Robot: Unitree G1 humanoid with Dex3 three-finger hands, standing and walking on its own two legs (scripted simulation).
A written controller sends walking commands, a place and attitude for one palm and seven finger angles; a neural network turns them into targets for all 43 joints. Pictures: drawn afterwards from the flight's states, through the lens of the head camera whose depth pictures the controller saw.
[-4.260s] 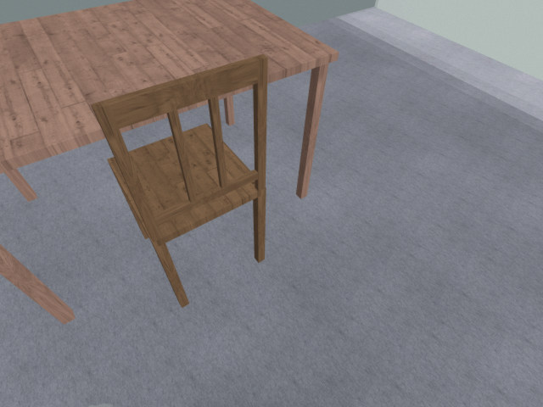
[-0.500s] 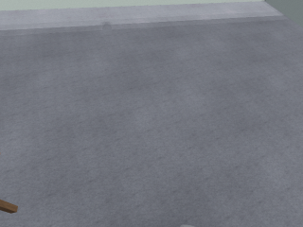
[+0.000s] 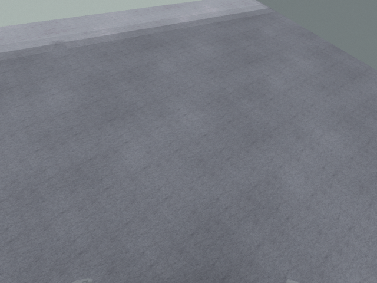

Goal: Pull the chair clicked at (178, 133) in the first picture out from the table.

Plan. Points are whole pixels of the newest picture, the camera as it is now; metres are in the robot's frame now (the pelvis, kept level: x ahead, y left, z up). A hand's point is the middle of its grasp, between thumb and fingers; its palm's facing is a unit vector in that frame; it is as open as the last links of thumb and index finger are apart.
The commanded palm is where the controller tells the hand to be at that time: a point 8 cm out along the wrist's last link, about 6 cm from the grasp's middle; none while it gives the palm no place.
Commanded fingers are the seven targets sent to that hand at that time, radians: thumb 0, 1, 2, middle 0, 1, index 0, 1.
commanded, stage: walk around to get in front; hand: left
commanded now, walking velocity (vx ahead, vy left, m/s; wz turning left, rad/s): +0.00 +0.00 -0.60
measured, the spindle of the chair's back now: out of the picture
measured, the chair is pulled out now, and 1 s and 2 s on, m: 0.00 0.00 0.00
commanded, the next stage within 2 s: walk to a spot facing it in 1.64 s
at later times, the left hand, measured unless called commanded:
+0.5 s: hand out of the picture +0.14 +0.14 -0.15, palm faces -0.30 -0.92 -0.24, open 7.4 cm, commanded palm none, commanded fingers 0.00 0.90 0.90 -0.20 -0.30 -0.20 -0.30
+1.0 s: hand (130, 243) +0.23 +0.16 -0.17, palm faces -0.51 -0.85 -0.15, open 7.4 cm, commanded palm none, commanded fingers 0.00 0.90 0.90 -0.20 -0.30 -0.20 -0.30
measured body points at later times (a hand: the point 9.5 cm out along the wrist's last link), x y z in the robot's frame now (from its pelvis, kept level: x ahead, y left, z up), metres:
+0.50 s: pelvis -0.02 -0.02 +0.00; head +0.01 -0.04 +0.45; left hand +0.15 +0.19 -0.13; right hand -0.09 -0.27 -0.15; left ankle +0.02 +0.11 -0.70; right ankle -0.08 -0.12 -0.73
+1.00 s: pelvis +0.11 +0.00 +0.01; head +0.14 +0.02 +0.46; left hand +0.26 +0.20 -0.16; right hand +0.05 -0.26 -0.10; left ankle +0.17 +0.06 -0.73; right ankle -0.02 -0.09 -0.63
